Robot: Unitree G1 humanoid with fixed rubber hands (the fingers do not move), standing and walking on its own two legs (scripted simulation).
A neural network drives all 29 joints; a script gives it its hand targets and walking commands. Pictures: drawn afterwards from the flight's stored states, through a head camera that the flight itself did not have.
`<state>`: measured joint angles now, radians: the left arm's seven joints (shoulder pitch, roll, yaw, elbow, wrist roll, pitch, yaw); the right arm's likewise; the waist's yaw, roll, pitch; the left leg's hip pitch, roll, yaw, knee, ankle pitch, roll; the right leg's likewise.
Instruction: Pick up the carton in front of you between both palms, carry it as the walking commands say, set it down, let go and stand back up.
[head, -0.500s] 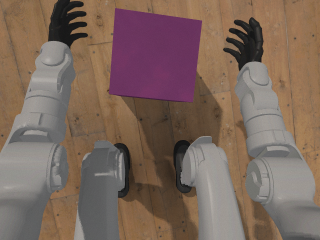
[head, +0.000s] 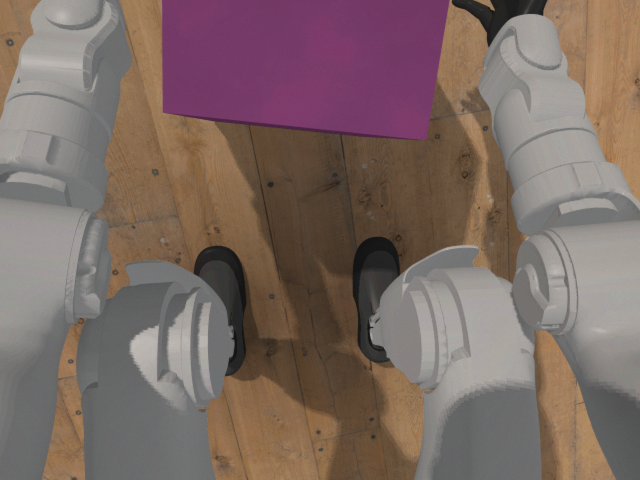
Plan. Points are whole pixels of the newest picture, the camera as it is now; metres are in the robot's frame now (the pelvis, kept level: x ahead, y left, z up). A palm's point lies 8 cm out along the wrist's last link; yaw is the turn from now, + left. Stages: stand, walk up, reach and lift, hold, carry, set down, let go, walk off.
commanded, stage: reach and lift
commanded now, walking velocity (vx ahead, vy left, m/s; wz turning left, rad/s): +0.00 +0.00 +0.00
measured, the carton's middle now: (301, 28) +0.53 +0.01 -0.24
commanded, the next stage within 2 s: none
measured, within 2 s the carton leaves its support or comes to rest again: leaves its support in 0.70 s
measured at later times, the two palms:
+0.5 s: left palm out of the picture +0.55 +0.15 -0.17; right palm (483, 9) +0.53 -0.15 -0.16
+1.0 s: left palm out of the picture +0.52 +0.17 -0.04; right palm out of the picture +0.51 -0.13 -0.04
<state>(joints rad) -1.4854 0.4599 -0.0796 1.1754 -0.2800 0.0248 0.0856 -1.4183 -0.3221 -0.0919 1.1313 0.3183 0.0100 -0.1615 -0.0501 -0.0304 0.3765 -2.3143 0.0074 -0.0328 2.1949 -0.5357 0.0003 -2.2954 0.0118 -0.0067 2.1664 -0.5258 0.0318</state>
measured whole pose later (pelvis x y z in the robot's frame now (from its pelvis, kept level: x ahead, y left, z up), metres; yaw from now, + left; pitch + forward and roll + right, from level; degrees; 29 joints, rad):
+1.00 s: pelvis +0.01 -0.01 +0.04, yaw +3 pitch +41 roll -2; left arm -1.19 0.15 0.27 0.87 0.06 0.30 0.09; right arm -1.08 -0.03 -0.45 0.72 -0.05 0.29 -0.14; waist -0.03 -0.02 -0.04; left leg -2.25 -0.05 -0.05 2.05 -0.52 -0.03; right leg -2.21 0.06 0.04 2.05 -0.56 0.06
